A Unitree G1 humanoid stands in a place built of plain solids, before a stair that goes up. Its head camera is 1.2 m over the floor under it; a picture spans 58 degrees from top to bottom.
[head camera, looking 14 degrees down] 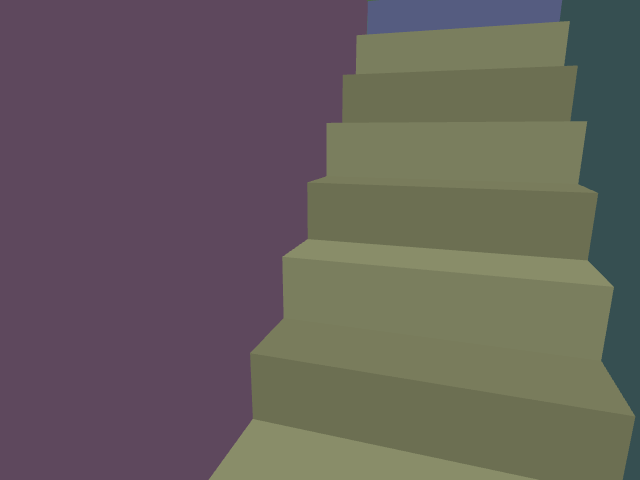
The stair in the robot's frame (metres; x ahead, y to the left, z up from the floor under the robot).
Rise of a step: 0.21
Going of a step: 0.24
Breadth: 0.90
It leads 17 degrees to the right of straight ahead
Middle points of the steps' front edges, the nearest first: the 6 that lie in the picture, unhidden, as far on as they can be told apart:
0.93 -0.24 0.62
1.16 -0.31 0.82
1.39 -0.38 1.03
1.62 -0.46 1.24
1.85 -0.53 1.44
2.09 -0.60 1.65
